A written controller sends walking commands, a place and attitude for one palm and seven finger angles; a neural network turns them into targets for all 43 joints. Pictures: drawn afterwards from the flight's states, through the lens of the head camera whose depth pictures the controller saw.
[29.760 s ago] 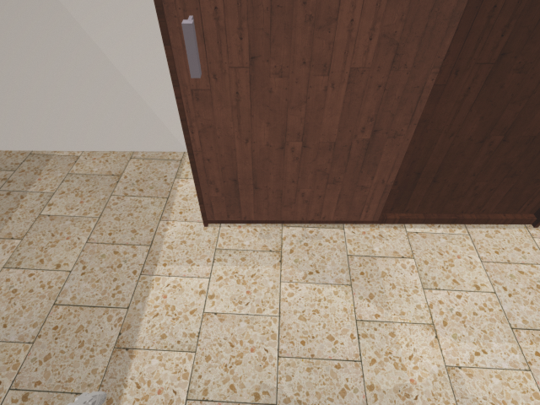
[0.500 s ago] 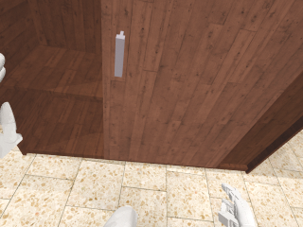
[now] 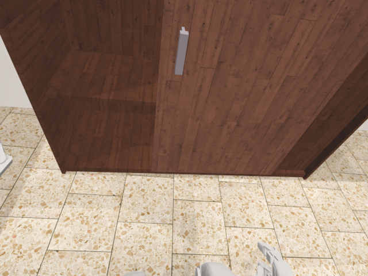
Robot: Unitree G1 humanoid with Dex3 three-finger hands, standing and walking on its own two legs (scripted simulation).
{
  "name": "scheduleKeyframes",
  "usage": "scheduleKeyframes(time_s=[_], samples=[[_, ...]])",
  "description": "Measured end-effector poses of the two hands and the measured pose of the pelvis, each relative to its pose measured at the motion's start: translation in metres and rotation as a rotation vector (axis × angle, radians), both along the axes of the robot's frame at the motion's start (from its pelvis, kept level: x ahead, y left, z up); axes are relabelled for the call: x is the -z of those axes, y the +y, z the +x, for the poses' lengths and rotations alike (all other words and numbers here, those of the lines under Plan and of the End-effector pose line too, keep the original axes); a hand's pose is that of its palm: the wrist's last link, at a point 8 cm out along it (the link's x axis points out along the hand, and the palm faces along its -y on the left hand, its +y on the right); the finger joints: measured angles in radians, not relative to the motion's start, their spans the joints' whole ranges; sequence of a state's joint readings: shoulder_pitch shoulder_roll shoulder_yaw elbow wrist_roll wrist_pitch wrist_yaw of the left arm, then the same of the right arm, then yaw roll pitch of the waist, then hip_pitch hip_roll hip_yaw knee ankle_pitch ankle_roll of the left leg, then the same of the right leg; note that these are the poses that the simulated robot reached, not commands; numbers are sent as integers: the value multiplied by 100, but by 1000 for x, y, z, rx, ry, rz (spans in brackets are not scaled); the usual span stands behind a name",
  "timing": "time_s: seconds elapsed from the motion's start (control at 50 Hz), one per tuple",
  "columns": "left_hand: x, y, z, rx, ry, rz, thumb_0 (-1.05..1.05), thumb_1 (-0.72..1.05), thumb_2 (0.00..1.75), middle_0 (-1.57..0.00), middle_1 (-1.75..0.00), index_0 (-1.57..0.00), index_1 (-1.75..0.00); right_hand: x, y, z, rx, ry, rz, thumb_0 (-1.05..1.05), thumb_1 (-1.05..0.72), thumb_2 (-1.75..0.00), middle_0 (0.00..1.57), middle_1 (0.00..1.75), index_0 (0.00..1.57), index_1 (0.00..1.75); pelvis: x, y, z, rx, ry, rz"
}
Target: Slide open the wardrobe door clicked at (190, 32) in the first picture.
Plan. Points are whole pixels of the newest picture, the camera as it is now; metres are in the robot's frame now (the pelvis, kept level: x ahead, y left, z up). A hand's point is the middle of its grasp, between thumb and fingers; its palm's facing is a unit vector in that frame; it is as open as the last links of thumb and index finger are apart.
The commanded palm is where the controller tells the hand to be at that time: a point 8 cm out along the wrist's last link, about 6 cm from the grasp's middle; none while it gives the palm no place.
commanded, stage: stop stepping back and stand still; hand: left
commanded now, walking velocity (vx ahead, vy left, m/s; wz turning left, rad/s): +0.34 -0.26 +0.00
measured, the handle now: (180, 50) +0.80 +0.07 +0.11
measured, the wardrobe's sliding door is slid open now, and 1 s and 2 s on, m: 0.51 0.51 0.51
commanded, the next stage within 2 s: let the arm hang, fingers relaxed in 1.12 s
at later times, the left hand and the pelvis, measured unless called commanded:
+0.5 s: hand out of the picture +0.19 +0.32 +0.19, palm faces +0.41 -0.83 -0.39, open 7.5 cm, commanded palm +0.10 +0.36 +0.20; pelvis -0.04 +0.06 +0.00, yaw -1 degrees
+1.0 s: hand (11, 139) +0.26 +0.31 +0.19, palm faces +0.37 -0.80 -0.48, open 7.5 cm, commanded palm +0.19 +0.35 +0.20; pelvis +0.03 +0.06 +0.02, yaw -2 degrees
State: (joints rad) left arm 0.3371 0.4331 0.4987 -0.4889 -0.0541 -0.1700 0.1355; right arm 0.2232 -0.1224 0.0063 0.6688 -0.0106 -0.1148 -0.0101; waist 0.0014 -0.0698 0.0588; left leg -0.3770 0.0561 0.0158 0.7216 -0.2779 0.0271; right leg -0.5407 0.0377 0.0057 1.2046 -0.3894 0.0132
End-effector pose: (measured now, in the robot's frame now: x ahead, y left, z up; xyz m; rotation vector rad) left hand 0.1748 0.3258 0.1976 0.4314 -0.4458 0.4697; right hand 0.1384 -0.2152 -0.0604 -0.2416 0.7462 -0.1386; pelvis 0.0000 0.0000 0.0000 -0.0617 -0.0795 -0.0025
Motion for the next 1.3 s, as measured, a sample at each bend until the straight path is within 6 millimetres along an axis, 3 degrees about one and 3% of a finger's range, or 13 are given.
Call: scheduleKeyframes(time_s=[0.14, 0.22, 0.28, 0.34, 0.42, 0.58, 0.64, 0.7, 0.84, 1.06, 1.14, 1.24, 1.3], samples=[[-22, -17, -43, 95, 125, 13, 2, 88, 90, -21, -30, -21, -30, -30, 23, -27, -21, 16, 15, 1, -90, -90, 21, 30, 21, 30, -34, 13, -19, -15, 51, -50], [-25, -3, -63, 40, 110, 156, 1, 88, 90, -21, -30, -21, -30, -10, 17, -19, -34, -36, -4, 1, -90, -90, 21, 30, 21, 30, -8, 19, -38, 5, 96, 33], [-22, 18, -65, -4, 66, 104, 1, 88, 90, -21, -30, -21, -30, -3, 16, -21, -5, -2, -18, 1, -90, -90, 21, 30, 20, 30, -7, 32, -41, 6, 74, 7], [-7, 36, -58, -39, 54, 4, 1, 88, 90, -21, -30, -21, -30, -6, 21, -23, 19, 5, -45, 1, -90, -90, 20, 30, 20, 30, -8, 45, -37, 7, 67, 29], [10, 42, -40, 12, 58, -28, 1, 89, 90, -21, -30, -20, -30, 1, 31, -20, 44, -54, -70, 1, -90, -90, 20, 30, 20, 30, 8, 65, -38, 7, 48, 38], [-24, 21, -26, 130, 162, 166, 2, 88, 90, -21, -30, -21, -30, 1, 65, -37, 13, 30, 60, 1, -90, -90, 20, 30, 20, 30, -16, 61, -32, 31, 71, 23], [-27, 19, -22, 100, 209, 239, 1, 88, 90, -21, -30, -21, -30, 13, 62, -37, 12, 58, 88, 1, -90, -90, 21, 30, 20, 30, -12, 56, -21, 30, 85, 25], [-15, 24, -13, 45, 244, 223, 1, 88, 90, -21, -30, -21, -30, 30, 51, -31, 21, 86, 83, 1, -90, -90, 21, 30, 21, 30, -5, 54, -12, 35, 84, 25], [16, 27, 18, 38, 234, 40, 1, 88, 90, -21, -30, -21, -30, 21, 27, -5, 79, 67, -7, 1, -90, -90, 21, 30, 20, 30, -3, 61, 14, 39, 63, 44], [-10, 18, 44, 81, 224, 135, 1, 88, 90, -21, -30, -21, -30, -15, 32, 59, 34, -82, 9, 1, -90, -90, 20, 30, 20, 30, -17, 53, 35, 48, 116, 45], [2, 18, 41, 70, 292, 99, 1, 88, 90, -21, -30, -21, -30, -17, 34, 67, 27, -100, 14, 1, -90, -90, 20, 30, 20, 30, -18, 53, 33, 52, 124, 48], [20, 19, 31, 67, 344, 44, 1, 88, 90, -21, -30, -21, -30, -15, 36, 62, 8, -87, 12, 1, -90, -90, 20, 30, 20, 30, -18, 56, 26, 38, 121, 48], [95, 24, 34, 62, 604, -83, 1, 89, 90, -20, -30, -20, -30, 8, 35, 52, -39, -10, 34, 1, -90, -90, 20, 30, 20, 30, -12, 64, 19, 14, 134, 45]])
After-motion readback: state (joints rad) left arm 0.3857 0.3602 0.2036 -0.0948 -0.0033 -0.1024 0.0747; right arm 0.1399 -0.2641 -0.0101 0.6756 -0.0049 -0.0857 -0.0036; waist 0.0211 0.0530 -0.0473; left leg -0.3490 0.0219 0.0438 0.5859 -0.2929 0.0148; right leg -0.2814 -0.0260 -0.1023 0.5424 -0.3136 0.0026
